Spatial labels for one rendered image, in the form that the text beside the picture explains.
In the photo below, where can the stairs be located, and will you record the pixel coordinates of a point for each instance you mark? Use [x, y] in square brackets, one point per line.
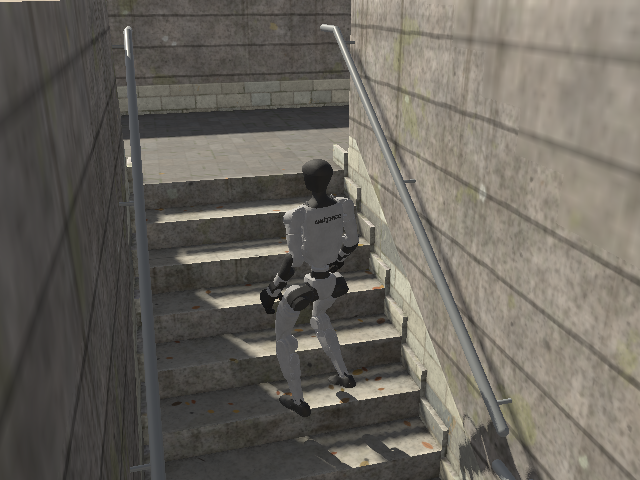
[214, 245]

